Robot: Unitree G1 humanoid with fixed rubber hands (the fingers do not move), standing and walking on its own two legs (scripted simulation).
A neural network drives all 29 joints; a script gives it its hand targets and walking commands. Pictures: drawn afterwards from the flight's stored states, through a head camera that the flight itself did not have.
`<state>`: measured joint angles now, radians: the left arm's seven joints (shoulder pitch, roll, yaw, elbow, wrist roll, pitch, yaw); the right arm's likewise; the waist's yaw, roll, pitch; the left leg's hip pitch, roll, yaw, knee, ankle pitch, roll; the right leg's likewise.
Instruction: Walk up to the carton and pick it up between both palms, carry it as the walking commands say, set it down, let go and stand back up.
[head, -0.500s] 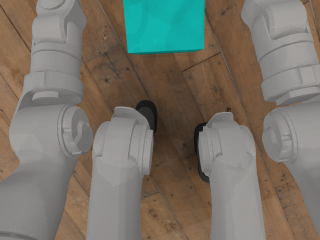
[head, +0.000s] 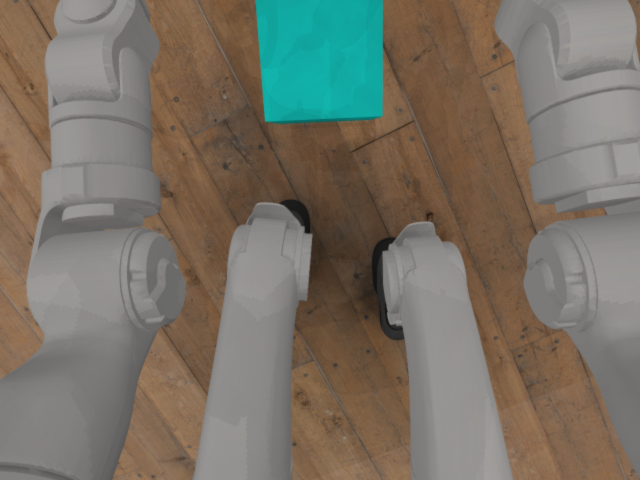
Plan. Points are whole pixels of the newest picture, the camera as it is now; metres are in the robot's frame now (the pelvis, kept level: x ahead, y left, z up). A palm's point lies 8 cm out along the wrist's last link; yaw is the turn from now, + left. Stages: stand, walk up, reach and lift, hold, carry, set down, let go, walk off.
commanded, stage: set down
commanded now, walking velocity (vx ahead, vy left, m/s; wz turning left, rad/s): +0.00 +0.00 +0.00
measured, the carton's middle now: (320, 21) +0.57 +0.08 -0.43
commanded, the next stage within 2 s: let go in 0.58 s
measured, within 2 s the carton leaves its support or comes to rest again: neither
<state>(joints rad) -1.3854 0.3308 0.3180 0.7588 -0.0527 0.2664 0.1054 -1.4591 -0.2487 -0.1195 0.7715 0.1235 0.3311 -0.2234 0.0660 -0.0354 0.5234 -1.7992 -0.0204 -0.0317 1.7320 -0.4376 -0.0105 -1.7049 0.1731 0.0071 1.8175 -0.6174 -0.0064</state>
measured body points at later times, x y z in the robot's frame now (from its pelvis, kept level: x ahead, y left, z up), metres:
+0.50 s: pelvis +0.00 +0.00 +0.12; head +0.35 +0.05 +0.39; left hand +0.54 +0.26 -0.01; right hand +0.58 -0.09 +0.00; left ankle +0.15 +0.12 -0.47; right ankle +0.09 -0.10 -0.47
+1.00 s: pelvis +0.04 +0.00 +0.20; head +0.35 +0.05 +0.51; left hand +0.42 +0.28 +0.05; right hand +0.48 -0.15 +0.05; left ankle +0.15 +0.12 -0.47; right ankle +0.09 -0.10 -0.47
